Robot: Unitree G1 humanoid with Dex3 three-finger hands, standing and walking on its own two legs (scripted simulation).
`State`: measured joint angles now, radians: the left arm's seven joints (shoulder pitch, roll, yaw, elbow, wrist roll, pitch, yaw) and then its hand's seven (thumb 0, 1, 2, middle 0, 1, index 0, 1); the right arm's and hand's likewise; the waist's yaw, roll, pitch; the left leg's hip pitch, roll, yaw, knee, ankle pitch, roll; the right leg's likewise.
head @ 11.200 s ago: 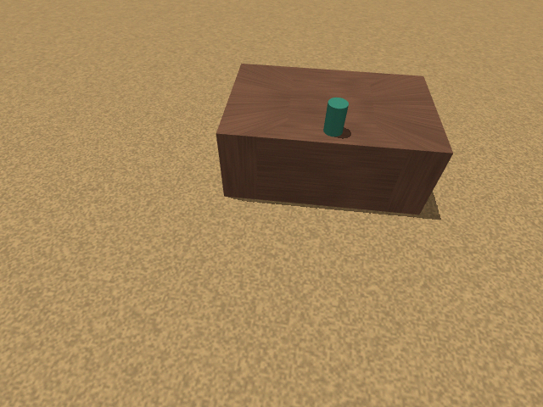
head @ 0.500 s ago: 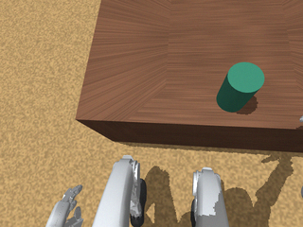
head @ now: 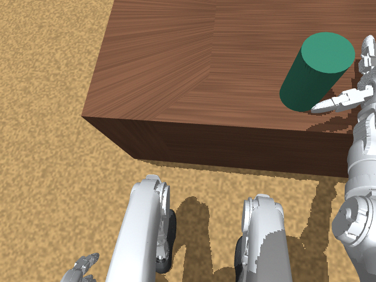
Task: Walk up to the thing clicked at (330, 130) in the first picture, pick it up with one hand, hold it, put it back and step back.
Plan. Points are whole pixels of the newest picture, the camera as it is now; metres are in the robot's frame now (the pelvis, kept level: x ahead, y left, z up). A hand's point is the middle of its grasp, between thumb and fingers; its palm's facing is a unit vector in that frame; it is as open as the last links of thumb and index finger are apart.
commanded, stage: close in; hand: right
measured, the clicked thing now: (311, 76) +0.53 -0.18 +0.01
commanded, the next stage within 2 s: rest palm in 0.16 s
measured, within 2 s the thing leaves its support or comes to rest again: leaves its support in 1.68 s
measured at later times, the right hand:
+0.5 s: hand (324, 75) +0.53 -0.20 +0.02, palm faces +0.15 +0.99 -0.02, open 16.9 cm
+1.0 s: hand (319, 73) +0.53 -0.19 +0.02, palm faces +0.15 +0.99 -0.03, open 13.6 cm
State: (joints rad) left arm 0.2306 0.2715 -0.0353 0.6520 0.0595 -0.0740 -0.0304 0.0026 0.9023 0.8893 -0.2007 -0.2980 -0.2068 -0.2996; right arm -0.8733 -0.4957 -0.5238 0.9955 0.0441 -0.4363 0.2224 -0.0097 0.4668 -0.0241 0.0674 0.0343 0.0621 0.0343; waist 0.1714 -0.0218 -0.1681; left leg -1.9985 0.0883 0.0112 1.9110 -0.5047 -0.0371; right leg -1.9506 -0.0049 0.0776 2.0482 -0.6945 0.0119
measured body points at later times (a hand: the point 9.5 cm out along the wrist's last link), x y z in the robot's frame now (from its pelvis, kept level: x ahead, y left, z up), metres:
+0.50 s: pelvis +0.01 +0.00 +0.00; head +0.22 -0.03 +0.40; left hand +0.11 +0.28 -0.12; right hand +0.51 -0.25 +0.02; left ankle +0.13 +0.15 -0.41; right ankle +0.07 -0.12 -0.41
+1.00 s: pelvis +0.01 +0.00 +0.00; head +0.21 -0.03 +0.39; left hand +0.10 +0.28 -0.12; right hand +0.52 -0.24 +0.02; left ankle +0.13 +0.15 -0.41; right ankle +0.07 -0.12 -0.41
